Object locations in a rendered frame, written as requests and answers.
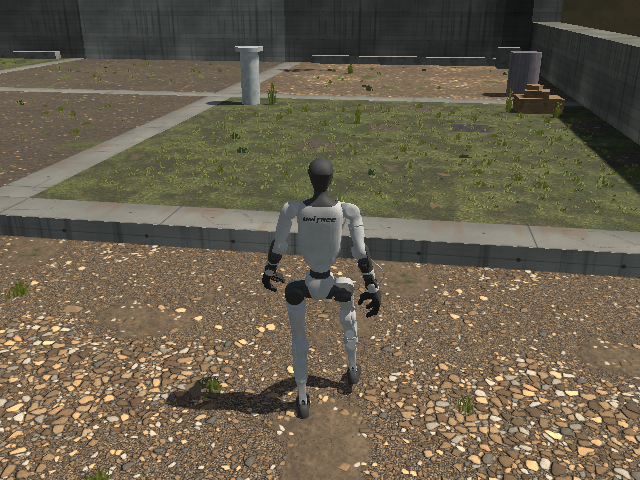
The left robot hand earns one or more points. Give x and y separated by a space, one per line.
266 280

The left robot forearm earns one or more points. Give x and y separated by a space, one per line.
272 261

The robot left upper arm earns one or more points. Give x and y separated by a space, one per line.
288 212

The robot right upper arm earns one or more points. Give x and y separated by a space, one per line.
352 212

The right robot hand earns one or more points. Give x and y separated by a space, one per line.
375 303

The right robot forearm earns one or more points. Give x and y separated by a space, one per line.
367 272

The robot left thigh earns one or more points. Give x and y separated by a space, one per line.
296 307

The left robot foot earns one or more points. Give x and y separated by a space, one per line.
303 410

